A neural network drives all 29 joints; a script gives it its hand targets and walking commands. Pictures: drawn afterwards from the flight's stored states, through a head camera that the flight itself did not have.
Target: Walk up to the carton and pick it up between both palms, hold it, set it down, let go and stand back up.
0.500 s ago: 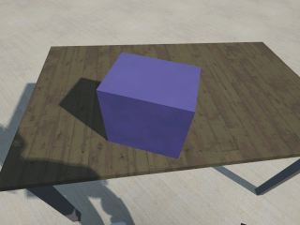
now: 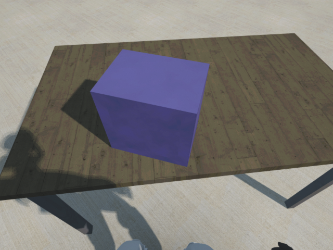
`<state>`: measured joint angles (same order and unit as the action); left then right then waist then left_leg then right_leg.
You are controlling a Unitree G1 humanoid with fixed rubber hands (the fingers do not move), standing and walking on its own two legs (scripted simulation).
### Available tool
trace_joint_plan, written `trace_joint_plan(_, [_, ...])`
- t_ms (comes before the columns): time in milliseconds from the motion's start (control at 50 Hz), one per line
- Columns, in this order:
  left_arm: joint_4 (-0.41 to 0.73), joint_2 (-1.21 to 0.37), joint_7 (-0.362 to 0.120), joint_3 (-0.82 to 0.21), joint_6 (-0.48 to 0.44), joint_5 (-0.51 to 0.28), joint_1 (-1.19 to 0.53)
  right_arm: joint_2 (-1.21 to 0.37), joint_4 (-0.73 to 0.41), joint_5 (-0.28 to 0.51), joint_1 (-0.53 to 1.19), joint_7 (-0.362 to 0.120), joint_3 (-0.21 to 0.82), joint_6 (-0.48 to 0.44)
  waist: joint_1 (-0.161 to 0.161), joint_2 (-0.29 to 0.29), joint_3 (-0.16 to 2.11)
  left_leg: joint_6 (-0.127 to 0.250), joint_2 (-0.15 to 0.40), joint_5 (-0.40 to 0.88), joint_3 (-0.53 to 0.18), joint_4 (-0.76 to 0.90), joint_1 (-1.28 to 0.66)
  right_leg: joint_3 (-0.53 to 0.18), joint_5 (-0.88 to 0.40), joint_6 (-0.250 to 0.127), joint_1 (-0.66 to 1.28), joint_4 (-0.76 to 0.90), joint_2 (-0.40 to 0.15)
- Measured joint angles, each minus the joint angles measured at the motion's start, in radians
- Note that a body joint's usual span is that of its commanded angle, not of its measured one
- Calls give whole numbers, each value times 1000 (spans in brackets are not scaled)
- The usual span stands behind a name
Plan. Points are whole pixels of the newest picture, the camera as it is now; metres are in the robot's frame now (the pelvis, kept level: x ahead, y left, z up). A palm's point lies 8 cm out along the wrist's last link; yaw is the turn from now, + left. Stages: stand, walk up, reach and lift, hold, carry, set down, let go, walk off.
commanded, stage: walk up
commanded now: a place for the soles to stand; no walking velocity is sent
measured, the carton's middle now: (155, 109) +0.47 +0.03 +0.05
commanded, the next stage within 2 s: none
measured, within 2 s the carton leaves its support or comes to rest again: neither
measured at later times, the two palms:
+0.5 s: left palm out of the picture +0.09 +0.29 -0.10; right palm out of the picture +0.10 -0.31 -0.08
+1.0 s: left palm out of the picture +0.10 +0.30 -0.12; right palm (294, 249) +0.14 -0.30 -0.08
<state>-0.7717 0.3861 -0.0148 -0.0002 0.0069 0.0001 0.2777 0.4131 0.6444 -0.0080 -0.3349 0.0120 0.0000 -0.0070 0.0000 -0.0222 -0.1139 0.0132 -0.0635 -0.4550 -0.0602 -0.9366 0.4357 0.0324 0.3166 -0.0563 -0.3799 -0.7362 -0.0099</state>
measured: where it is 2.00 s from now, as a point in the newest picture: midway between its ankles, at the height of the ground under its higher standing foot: outside the picture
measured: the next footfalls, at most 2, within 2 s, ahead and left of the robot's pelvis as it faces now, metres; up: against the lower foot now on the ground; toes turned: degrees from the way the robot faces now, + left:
left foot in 0.14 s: +0.04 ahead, +0.13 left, +0.00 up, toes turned -4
left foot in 0.68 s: +0.04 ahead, +0.13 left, +0.00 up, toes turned +1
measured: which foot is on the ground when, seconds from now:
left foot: up 0.00-0.12, down 0.14-0.42, up 0.44-0.66, down 0.68-1.00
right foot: down 0.00-1.00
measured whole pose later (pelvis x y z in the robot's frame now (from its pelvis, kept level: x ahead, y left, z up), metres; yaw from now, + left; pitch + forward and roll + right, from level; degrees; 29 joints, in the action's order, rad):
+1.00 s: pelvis +0.04 +0.00 -0.01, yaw +3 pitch -2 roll +1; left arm -0.80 0.39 -0.02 0.00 0.02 0.00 0.25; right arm 0.38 0.68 -0.02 -0.32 0.01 0.00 -0.05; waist 0.00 -0.05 -0.07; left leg 0.00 -0.02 -0.35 -0.09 -0.76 0.38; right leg 0.05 0.39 -0.03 -0.37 -0.78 -0.02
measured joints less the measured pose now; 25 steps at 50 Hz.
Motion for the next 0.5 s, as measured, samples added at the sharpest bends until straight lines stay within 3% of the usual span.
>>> trace_joint_plan(60, [0, 0, 0, 0, 0, 0, -3, 11, 5, -3, -23, 0, 0, -8, 0, 0, 10, 0, 2, -22, 0, 36, -52, 4, 1, 0, 0, 0, 0])
trace_joint_plan(140, [0, 0, -1, 0, 0, 0, -6, 15, 9, -10, -60, 0, 0, -29, -1, 0, 20, 10, 6, 31, 9, 208, -154, 9, 16, 6, -9, -26, 0])
trace_joint_plan(220, [0, 0, -3, 0, 10, 0, -13, -14, 14, -25, -107, 1, 0, -48, 0, -18, 33, 14, -5, 45, 4, 202, -161, 8, 154, 7, -32, -125, -10])
trace_joint_plan(280, [0, 5, -3, 0, 9, 0, -32, -29, 14, -25, -126, 1, 0, -55, 0, -19, 28, 13, 1, 42, -20, 203, -160, 8, 180, 7, -43, -142, -10])
trace_joint_plan(340, [0, 6, -3, 0, 7, 0, -34, -30, 13, -19, -115, 1, 0, -63, 1, -21, 25, -1, 8, 39, -26, 203, -160, 7, 142, 7, -38, -87, -10])
trace_joint_plan(400, [0, 5, -3, 0, 1, 0, -33, -25, 14, -6, -88, 1, 0, -54, 1, -18, 24, -11, 10, 33, -27, 190, -158, 9, -28, 9, -17, -12, -8])
trace_joint_plan(440, [0, 6, -3, 0, -13, 0, -32, -26, 14, 2, -64, 2, 0, -43, 1, -18, 25, -6, 10, 38, -23, 113, -121, 12, -15, 9, -10, -13, -6])
trace_joint_plan(500, [0, 5, -3, 0, -18, 0, -25, -18, 14, -1, -37, 2, 0, -38, 1, -17, 29, 0, 8, -93, -22, 11, -58, 13, -3, 7, 10, 9, -13])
